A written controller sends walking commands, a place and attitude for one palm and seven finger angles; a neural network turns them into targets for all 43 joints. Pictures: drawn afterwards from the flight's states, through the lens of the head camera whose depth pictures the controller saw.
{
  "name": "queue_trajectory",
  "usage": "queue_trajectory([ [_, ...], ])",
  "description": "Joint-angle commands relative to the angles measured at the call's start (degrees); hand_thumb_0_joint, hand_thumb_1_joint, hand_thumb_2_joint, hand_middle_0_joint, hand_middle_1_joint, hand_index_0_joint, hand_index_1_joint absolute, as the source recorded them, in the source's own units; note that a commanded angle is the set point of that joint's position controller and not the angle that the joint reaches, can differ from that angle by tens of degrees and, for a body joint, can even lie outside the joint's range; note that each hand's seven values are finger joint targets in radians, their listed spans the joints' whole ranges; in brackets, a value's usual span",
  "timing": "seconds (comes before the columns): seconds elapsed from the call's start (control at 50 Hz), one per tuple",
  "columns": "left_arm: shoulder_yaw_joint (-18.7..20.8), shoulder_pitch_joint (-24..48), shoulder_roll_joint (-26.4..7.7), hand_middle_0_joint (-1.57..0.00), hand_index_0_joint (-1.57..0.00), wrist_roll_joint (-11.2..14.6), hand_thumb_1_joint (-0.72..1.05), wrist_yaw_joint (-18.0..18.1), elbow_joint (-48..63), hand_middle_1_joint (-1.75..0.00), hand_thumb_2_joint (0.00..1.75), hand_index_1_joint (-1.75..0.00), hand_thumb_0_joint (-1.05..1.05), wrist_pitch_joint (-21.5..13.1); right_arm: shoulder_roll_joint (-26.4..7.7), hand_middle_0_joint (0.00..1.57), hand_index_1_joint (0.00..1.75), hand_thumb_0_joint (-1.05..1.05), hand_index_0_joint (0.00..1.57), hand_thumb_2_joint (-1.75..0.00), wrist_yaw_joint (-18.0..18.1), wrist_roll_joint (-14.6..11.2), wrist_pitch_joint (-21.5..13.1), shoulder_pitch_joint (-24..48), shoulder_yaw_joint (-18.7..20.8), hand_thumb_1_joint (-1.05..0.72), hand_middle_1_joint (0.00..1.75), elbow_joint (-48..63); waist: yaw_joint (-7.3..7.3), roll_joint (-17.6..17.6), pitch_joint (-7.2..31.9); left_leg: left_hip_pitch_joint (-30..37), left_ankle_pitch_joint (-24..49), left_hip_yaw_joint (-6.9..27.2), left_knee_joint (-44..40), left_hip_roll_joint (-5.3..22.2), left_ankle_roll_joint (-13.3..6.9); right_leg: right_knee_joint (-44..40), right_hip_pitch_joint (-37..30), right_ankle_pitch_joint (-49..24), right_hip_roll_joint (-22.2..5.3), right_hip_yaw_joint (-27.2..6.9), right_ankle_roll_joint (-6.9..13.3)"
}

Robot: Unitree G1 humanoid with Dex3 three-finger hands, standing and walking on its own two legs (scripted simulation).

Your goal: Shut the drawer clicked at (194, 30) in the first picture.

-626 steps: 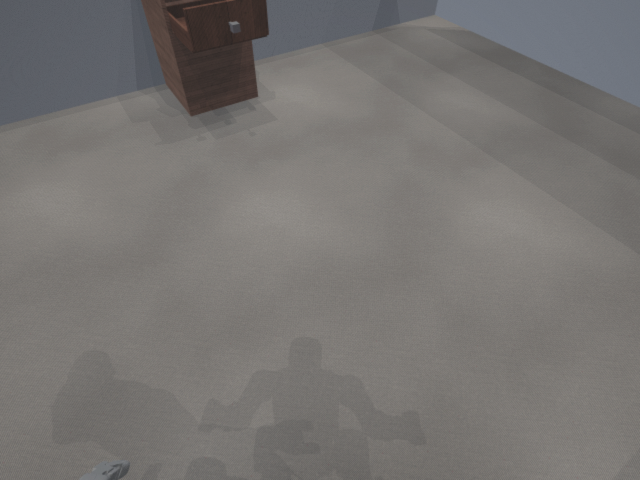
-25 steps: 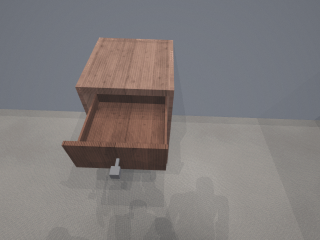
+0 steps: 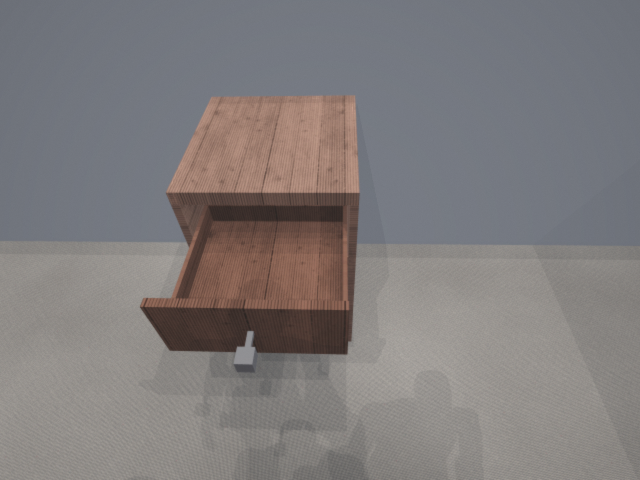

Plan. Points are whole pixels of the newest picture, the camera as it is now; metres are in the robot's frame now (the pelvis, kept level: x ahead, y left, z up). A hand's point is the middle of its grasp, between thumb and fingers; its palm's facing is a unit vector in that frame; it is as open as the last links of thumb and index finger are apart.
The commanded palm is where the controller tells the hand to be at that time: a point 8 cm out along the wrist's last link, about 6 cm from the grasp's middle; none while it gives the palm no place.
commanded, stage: look again from close up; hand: left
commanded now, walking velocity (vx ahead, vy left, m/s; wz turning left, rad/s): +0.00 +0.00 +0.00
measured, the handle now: (247, 350) +0.39 +0.17 -0.21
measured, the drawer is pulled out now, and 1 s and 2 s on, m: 0.28 0.28 0.28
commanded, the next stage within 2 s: shuffle to correct the standing spot in 0.22 s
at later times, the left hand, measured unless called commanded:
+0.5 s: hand out of the picture +0.01 +0.17 -0.17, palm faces +0.00 -0.98 -0.20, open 7.3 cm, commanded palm none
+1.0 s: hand out of the picture +0.05 +0.15 -0.17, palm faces +0.02 -0.97 -0.23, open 7.3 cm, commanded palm none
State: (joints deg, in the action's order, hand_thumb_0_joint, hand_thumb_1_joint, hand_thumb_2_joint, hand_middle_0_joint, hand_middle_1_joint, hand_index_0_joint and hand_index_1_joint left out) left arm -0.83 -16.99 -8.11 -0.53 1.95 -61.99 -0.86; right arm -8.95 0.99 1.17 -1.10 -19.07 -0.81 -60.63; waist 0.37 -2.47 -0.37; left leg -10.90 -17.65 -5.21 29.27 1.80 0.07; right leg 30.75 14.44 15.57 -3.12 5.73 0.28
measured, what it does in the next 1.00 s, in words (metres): stands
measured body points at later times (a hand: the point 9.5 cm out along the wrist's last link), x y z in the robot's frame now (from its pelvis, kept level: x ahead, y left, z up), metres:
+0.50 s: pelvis +0.02 -0.01 +0.00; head +0.03 -0.02 +0.45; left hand +0.01 +0.22 -0.15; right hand +0.00 -0.22 -0.16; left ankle -0.02 +0.12 -0.74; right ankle +0.01 -0.11 -0.74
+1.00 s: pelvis +0.04 -0.02 +0.00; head +0.07 -0.04 +0.45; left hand +0.05 +0.21 -0.15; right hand +0.04 -0.24 -0.17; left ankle -0.02 +0.12 -0.73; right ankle +0.01 -0.11 -0.73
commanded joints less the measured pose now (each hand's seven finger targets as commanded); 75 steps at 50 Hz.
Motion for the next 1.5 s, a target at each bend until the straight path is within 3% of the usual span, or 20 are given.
queue_trajectory([
  [0.0,1.1,-2.6,-5.7,-0.20,-0.20,-0.1,0.90,0.2,2.3,-0.30,0.90,-0.30,0.00,-0.8,-4.5,0.20,0.30,0.00,0.20,-0.90,0.2,-0.3,-1.0,-3.5,0.3,-0.90,0.30,1.4,-0.20,2.8,-4.2,-4.0,9.4,5.3,-7.8,4.1,-1.6,-6.1,-2.6,-7.2,-3.6,-5.9,2.4],
  [0.3,1.3,-1.8,-6.9,-0.20,-0.20,-0.1,0.90,0.3,2.3,-0.30,0.90,-0.30,0.00,-0.7,-5.1,0.20,0.30,0.00,0.20,-0.90,0.3,-0.4,-0.9,-1.9,0.3,-0.90,0.30,-1.3,-0.30,2.0,-2.0,0.6,14.2,4.3,-8.8,4.5,-1.1,-7.2,-5.1,-13.2,-4.2,-5.6,2.3],
  [0.42,1.3,-2.4,-6.7,-0.20,-0.20,-0.6,0.90,-0.3,1.4,-0.30,0.90,-0.30,0.00,-0.3,-4.5,0.20,0.30,0.00,0.20,-0.90,0.0,0.0,-0.4,-2.4,0.5,-0.90,0.30,-2.5,-0.12,3.0,-6.4,-1.8,-1.6,3.6,-8.6,3.6,-1.8,-8.8,0.0,6.5,-3.3,-6.1,3.2],
  [0.5,1.4,-3.3,-6.4,-0.20,-0.20,-0.7,0.90,-0.6,1.2,-0.30,0.90,-0.30,0.00,-0.6,-4.2,0.20,0.30,0.00,0.20,-0.90,0.0,0.0,-0.8,-3.2,0.6,-0.90,0.30,-2.8,-0.02,2.2,-7.3,-2.1,-0.9,3.9,-7.8,4.1,-2.4,-7.2,1.4,6.7,-2.6,-5.8,3.8],
  [0.62,1.8,-5.7,-5.8,-0.20,-0.20,-0.6,0.90,-0.7,0.3,-0.30,0.90,-0.30,0.00,-1.4,-3.9,0.20,0.30,0.00,0.20,-0.90,0.6,-0.2,-2.0,-4.0,0.9,-0.90,0.30,-3.4,-0.30,2.2,-2.7,0.8,12.4,2.6,-3.3,4.5,-2.9,-2.1,-2.2,-9.1,-2.9,-4.8,4.8],
  [0.68,2.0,-5.9,-5.5,-0.20,-0.20,-0.5,0.90,-0.5,0.0,-0.30,0.90,-0.30,0.00,-1.4,-3.6,0.20,0.30,0.00,0.20,-0.90,0.9,-0.2,-2.0,-3.8,1.0,-0.90,0.30,-3.6,-0.22,2.7,-3.2,0.7,16.8,1.8,-1.4,4.3,-2.5,-0.8,-2.8,-16.3,-3.2,-5.1,5.2],
  [0.76,1.9,-6.3,-5.4,-0.20,-0.20,-0.1,0.90,0.3,-0.6,-0.30,0.90,-0.30,0.00,-1.6,-2.8,0.20,0.30,0.00,0.20,-0.90,1.7,-0.5,-1.6,-3.8,0.7,-0.90,0.30,-4.3,-0.19,2.5,-0.1,2.9,28.1,1.4,-0.5,4.1,-1.1,1.3,-6.6,-37.8,-4.6,-5.3,4.1],
  [0.82,1.9,-5.8,-5.5,-0.20,-0.20,0.2,0.90,0.7,-0.7,-0.30,0.90,-0.30,0.00,-1.7,-3.0,0.20,0.30,0.00,0.20,-0.90,2.0,-0.8,-1.1,-3.1,0.7,-0.90,0.30,-4.3,-0.30,3.3,1.9,4.6,32.3,1.7,-1.7,4.5,-0.4,0.5,-9.1,-45.2,-5.6,-5.1,3.1],
  [0.96,1.5,-3.8,-5.3,-0.20,-0.20,0.0,0.90,0.8,0.6,-0.30,0.90,-0.30,0.00,-0.9,-3.2,0.20,0.30,0.00,0.20,-0.90,1.6,-0.8,-0.5,-1.3,1.0,-0.90,0.30,-4.1,-0.19,4.3,-0.5,6.6,27.0,2.8,-7.2,5.3,-0.9,-4.9,-7.7,-31.3,-4.3,-5.0,2.8],
  [0.98,2.9,-9.3,-9.5,-0.20,-0.20,-0.5,0.90,2.9,-2.9,-0.30,0.90,-0.30,0.00,-2.0,-7.9,0.20,0.30,0.00,0.20,-0.90,0.8,-1.3,-0.4,5.5,2.7,-0.90,0.30,0.2,-3.34,12.0,-1.9,-3.8,20.2,-0.4,10.7,4.9,0.8,-7.4,-8.7,-56.2,-7.4,-9.8,-1.7],
  [1.0,3.2,-9.1,-10.7,-0.20,-0.20,-0.8,0.90,2.5,0.2,-0.30,0.90,-0.30,0.00,-2.6,-3.5,0.20,0.30,0.00,0.20,-0.90,0.3,-1.1,-0.1,4.3,2.1,-0.90,0.30,3.8,-1.78,10.9,2.2,-9.4,-5.3,3.0,14.3,2.1,-0.7,-5.7,-14.9,-63.1,-12.8,-12.8,1.4],
  [1.02,2.1,-6.4,-8.9,-0.20,-0.20,-1.0,0.90,2.1,1.3,-0.30,0.90,-0.30,0.00,-2.7,-2.6,0.20,0.30,0.00,0.20,-0.90,0.2,-1.1,0.1,4.6,2.0,-0.90,0.30,3.9,-0.66,8.4,2.8,-9.6,-8.8,3.6,14.7,2.6,-0.4,-6.4,-12.6,-56.5,-12.6,-10.7,5.1],
  [1.06,2.3,-1.2,-9.3,-0.20,-0.20,-0.9,0.90,1.7,4.2,-0.30,0.90,-0.30,0.00,-2.3,-1.7,0.20,0.30,0.00,0.20,-0.90,-0.2,-1.1,0.1,0.3,1.6,-0.90,0.30,3.8,1.54,4.4,7.6,-3.2,-2.7,1.0,6.0,0.8,-0.1,-4.3,-11.3,-42.0,-9.8,-7.3,7.1],
  [1.08,2.3,-0.1,-9.2,-0.20,-0.20,-0.5,0.90,1.6,4.5,-0.30,0.90,-0.30,0.00,-2.0,-2.0,0.20,0.30,0.00,0.20,-0.90,-0.3,-0.9,0.2,-1.8,1.6,-0.90,0.30,2.8,2.63,4.6,6.6,0.6,3.5,1.1,0.0,0.8,0.2,-3.1,-7.6,-31.0,-8.4,-6.8,6.0],
  [1.12,1.8,-0.5,-7.0,-0.20,-0.20,-0.1,0.90,1.1,5.2,-0.30,0.90,-0.30,0.00,-0.6,-5.7,0.20,0.30,0.00,0.20,-0.90,-0.2,-0.3,0.0,-1.7,1.7,-0.90,0.30,3.2,1.06,-1.2,0.6,-0.1,11.6,5.8,-4.3,6.2,-1.7,-3.5,-1.5,-8.7,-3.6,-5.0,2.7],
  [1.14,1.8,-0.8,-6.4,-0.20,-0.20,-0.3,0.90,1.1,5.5,-0.30,0.90,-0.30,0.00,0.1,-6.5,0.20,0.30,0.00,0.20,-0.90,-0.1,-0.1,0.2,-0.3,1.5,-0.90,0.30,4.0,0.34,-1.5,-2.9,-4.3,7.5,7.1,-5.5,7.2,-2.7,-5.2,-0.8,0.3,-1.9,-4.6,2.2],
  [1.16,1.6,-0.6,-6.2,-0.20,-0.20,-0.5,0.90,0.9,5.1,-0.30,0.90,-0.30,0.00,0.5,-6.3,0.20,0.30,0.00,0.20,-0.90,-0.1,0.0,0.2,0.9,1.5,-0.90,0.30,4.1,-0.13,-5.8,-6.5,-7.5,3.5,8.5,-8.4,7.0,-3.1,-5.5,0.0,4.8,-1.1,-4.6,1.9],
  [1.22,1.2,-1.8,-6.7,-0.20,-0.20,-0.7,0.90,0.2,4.9,-0.30,0.90,-0.30,0.00,0.7,-6.8,0.20,0.30,0.00,0.20,-0.90,-0.2,-0.1,0.4,1.1,1.2,-0.90,0.30,5.2,-0.41,-0.2,-10.2,-11.1,-10.8,8.7,-12.0,5.0,-2.7,-7.3,1.0,8.7,-0.9,-5.7,2.2],
  [1.3,1.2,-3.1,-6.8,-0.20,-0.20,-0.8,0.90,0.0,5.3,-0.30,0.90,-0.30,0.00,0.7,-7.1,0.20,0.30,0.00,0.20,-0.90,-0.3,0.1,0.4,-0.5,1.3,-0.90,0.30,4.8,-0.59,1.7,-8.6,-9.9,-13.1,8.5,-13.4,4.6,-2.8,-8.1,2.0,10.8,-1.2,-6.1,2.1],
  [1.48,0.9,-4.9,-5.7,-0.20,-0.20,-0.4,0.90,0.1,3.9,-0.30,0.90,-0.30,0.00,0.0,-5.8,0.20,0.30,0.00,0.20,-0.90,-0.1,-0.5,-0.7,-3.5,0.6,-0.90,0.30,1.4,-0.76,2.1,-4.0,-5.9,-1.8,7.8,-11.7,4.7,-3.0,-7.4,-1.0,1.8,-2.2,-6.3,2.2],
])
